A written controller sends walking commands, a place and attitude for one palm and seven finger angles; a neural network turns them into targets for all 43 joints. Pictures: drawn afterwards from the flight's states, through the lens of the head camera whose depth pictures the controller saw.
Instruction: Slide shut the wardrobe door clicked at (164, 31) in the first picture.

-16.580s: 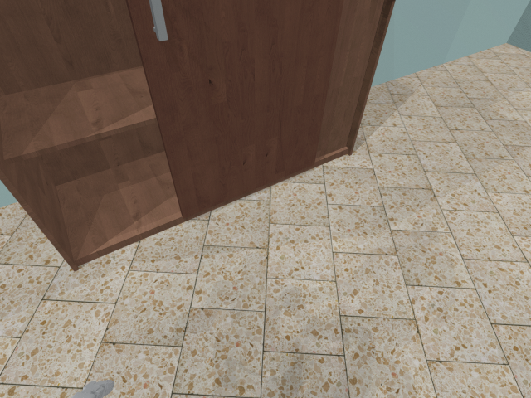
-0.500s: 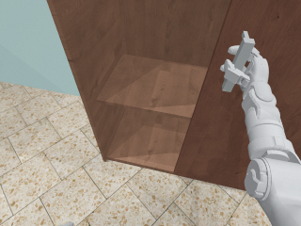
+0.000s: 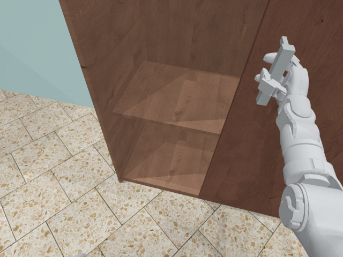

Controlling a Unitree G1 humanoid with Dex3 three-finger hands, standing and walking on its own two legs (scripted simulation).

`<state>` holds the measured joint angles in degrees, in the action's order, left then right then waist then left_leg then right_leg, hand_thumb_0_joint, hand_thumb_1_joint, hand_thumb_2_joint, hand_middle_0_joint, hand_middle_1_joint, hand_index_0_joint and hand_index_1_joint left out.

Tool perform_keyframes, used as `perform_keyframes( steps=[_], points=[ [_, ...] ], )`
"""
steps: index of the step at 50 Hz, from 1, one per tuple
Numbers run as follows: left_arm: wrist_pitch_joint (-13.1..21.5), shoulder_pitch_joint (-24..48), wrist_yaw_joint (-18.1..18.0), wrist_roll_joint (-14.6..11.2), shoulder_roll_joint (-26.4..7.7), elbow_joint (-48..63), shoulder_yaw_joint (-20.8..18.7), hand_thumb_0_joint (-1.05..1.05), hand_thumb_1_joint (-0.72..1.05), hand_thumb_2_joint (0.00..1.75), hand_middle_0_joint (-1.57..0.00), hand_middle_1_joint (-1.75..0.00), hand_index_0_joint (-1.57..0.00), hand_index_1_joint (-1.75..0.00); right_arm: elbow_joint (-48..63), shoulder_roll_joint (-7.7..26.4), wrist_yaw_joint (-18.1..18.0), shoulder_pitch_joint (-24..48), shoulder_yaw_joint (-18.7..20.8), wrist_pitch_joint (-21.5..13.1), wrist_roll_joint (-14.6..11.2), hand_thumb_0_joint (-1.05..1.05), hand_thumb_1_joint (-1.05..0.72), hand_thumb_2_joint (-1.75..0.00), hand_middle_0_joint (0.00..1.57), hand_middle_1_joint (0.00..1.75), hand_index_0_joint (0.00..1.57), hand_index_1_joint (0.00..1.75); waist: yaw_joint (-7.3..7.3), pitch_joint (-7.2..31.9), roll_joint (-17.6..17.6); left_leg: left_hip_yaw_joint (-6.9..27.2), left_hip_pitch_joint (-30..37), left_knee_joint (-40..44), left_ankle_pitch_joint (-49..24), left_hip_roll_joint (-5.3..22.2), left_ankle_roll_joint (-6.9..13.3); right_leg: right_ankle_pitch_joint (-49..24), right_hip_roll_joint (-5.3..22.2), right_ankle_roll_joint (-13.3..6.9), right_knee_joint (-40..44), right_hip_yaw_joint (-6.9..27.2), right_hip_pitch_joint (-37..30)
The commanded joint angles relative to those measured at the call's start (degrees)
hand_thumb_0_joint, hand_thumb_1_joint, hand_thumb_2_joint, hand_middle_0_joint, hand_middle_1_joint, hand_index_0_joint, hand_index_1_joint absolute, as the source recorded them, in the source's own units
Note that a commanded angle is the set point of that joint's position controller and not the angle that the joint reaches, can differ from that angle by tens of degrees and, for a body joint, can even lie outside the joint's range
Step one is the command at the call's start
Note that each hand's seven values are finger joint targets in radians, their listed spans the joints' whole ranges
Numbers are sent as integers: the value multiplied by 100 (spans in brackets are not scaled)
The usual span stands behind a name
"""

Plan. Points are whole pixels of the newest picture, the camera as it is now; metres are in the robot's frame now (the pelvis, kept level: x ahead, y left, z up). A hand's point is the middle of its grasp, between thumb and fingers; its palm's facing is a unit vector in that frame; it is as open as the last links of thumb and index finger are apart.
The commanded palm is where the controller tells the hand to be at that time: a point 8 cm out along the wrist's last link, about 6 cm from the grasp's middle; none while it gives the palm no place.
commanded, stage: grip the handle and tug to test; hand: right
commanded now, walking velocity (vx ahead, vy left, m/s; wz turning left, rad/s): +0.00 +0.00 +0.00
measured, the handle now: (272, 72) +0.53 -0.16 +0.19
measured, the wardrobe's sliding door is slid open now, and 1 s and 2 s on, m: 0.48 0.48 0.48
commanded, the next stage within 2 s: tug the door sideways, standing still in 0.18 s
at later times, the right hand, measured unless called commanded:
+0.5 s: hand (264, 81) +0.48 -0.13 +0.20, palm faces +0.13 +0.99 +0.00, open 5.6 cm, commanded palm +0.45 -0.16 +0.19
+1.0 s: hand (262, 81) +0.48 -0.13 +0.19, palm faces +0.16 +0.99 -0.04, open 5.9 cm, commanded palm +0.45 -0.12 +0.19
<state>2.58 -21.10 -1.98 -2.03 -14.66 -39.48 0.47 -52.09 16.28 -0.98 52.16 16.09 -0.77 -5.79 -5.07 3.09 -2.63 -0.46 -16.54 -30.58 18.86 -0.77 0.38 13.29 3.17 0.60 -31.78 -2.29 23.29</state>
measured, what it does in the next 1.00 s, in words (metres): stands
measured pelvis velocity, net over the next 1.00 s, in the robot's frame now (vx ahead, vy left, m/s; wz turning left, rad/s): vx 0.01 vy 0.00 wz -0.08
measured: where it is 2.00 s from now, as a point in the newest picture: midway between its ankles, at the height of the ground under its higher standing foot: outside the picture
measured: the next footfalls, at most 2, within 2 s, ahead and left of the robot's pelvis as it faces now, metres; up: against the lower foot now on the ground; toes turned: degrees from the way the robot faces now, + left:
none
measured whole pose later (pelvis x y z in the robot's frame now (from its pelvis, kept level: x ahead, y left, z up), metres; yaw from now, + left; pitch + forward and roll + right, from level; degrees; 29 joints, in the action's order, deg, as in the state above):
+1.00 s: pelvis +0.01 +0.00 +0.00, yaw -4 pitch +6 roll +1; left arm 4.8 -18.4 -0.2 -1.0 -13.4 -42.9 0.1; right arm -44.2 9.4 -9.2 53.7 5.1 5.3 -8.0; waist -0.6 2.5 -2.9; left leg -4.3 -15.7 -31.1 21.0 1.0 0.2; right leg 14.2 0.8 0.6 -33.1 1.5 24.6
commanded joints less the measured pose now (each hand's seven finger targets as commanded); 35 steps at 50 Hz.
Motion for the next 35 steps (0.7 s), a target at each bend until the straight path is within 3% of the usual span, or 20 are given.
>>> perform_keyframes(
  steps=[1, 8, 9, 10, 13, 14, 17, 19, 23, 24, 28, 30, 31, 33, 35],
  points=[
    [211, 115, -35, -27, -748, 701, -285, 0, 90, 90, -20, -30, -20, -30, 1762, 1173, 48, 2542, 141, -319, -92, 0, -90, -90, 45, 140, 45, 140, 216, 2043, 251, -119, 155, 410, -2313, -192, 49, -1440, -279, -344, 98, 51, -1683],
    [125, 423, -16, -60, -709, 935, -286, 0, 90, 90, -20, -30, -20, -30, 2784, 1159, 106, 1442, 293, 31, -228, 0, -90, -90, 45, 140, 45, 140, 484, 2197, 402, -134, 716, 337, -3218, -180, 39, -2056, -295, -353, 142, -67, -1745],
    [109, 481, -13, -62, -699, 967, -281, 0, 90, 90, -20, -30, -20, -30, 2991, 1061, 119, 1453, 187, 89, -228, 0, -90, -90, 45, 140, 45, 140, 465, 2190, 245, -131, 697, 332, -3287, -179, 40, -2148, -296, -344, 140, -85, -1824],
    [101, 508, -8, -70, -680, 981, -277, 0, 90, 90, -20, -30, -20, -30, 3102, 931, 120, 1395, 97, 158, -245, 0, -90, -90, 45, 140, 45, 140, 460, 2134, 315, -158, 693, 341, -3328, -184, 40, -2210, -294, -344, 142, -75, -1848],
    [45, 616, -2, -65, -665, 1046, -276, 0, 90, 90, -20, -30, -20, -30, 3488, 874, 94, 1096, 86, 369, -253, 0, -90, -90, 45, 140, 45, 140, 502, 2114, 233, -159, 783, 321, -3673, -172, 31, -2516, -293, -350, 125, -105, -1929],
    [18, 626, -16, -60, -676, 1041, -292, 0, 90, 90, -20, -30, -20, -30, 3571, 1022, 77, 979, 246, 448, -255, 0, -90, -90, 45, 140, 45, 140, 539, 2208, 296, -157, 865, 319, -3789, -164, 28, -2608, -298, -346, 116, -109, -1968],
    [-99, 551, -104, -42, -691, 858, -266, 0, 90, 90, -20, -30, -20, -30, 3237, 886, -3, 2022, -55, 690, -208, 0, -90, -90, 45, 140, 45, 140, 187, 1716, 507, -150, 538, 444, -3642, -172, -28, -2344, -299, -374, 114, -60, -1819],
    [-115, 562, -100, -37, -633, 824, -269, 0, 90, 90, -20, -30, -20, -30, 3257, 367, -59, 2252, -455, 794, -182, 0, -90, -90, 45, 140, 45, 140, 98, 1754, 226, -176, 338, 426, -3550, -170, -6, -2485, -304, -353, 57, -19, -2021],
    [-133, 484, -65, 19, -580, 675, -294, 0, 90, 90, -20, -30, -20, -30, 3330, -66, -226, 2583, -787, 834, -121, 0, -90, -90, 45, 140, 45, 140, 24, 2243, -111, -208, 135, 301, -3754, -165, 22, -3127, -313, -319, -143, 95, -2531],
    [-130, 477, -59, 34, -582, 653, -292, 0, 90, 90, -20, -30, -20, -30, 3274, -171, -247, 2602, -854, 828, -138, 0, -90, -90, 45, 140, 45, 140, 10, 2328, 3, -218, 112, 280, -3752, -171, 20, -3172, -312, -311, -161, 139, -2577],
    [-71, 530, -32, 52, -567, 597, -291, 0, 90, 90, -20, -30, -20, -30, 3099, -635, -227, 2786, -1198, 689, -214, 0, -90, -90, 45, 140, 45, 140, -85, 2264, 448, -240, 63, 291, -3648, -180, -7, -2881, -335, -338, -149, 173, -2492],
    [-29, 570, -22, 43, -560, 586, -279, 0, 90, 90, -20, -30, -20, -30, 3031, -777, -205, 2968, -1332, 606, -216, 0, -90, -90, 45, 140, 45, 140, -102, 2250, 282, -225, -66, 297, -3492, -181, 6, -2751, -356, -330, -163, 188, -2554],
    [-10, 527, -12, 63, -564, 551, -276, 0, 90, 90, -20, -30, -20, -30, 3095, -861, -201, 3108, -1428, 542, -218, 0, -90, -90, 45, 140, 45, 140, -134, 2302, 368, -237, -10, 282, -3532, -177, 21, -2834, -363, -342, -186, 220, -2578],
    [50, 543, 18, 52, -543, 526, -281, 0, 90, 90, -20, -30, -20, -30, 3079, -943, -198, 3264, -1516, 456, -201, 0, -90, -90, 45, 140, 45, 140, -135, 2407, 118, -249, -171, 241, -3415, -185, 26, -2827, -352, -311, -207, 248, -2706],
    [96, 540, 41, 51, -537, 499, -254, 0, 90, 90, -20, -30, -20, -30, 2845, -1121, -209, 3290, -1648, 422, -214, 0, -90, -90, 45, 140, 45, 140, -151, 2266, 133, -262, -322, 276, -3129, -200, 31, -2572, -353, -294, -190, 293, -2627]
  ],
)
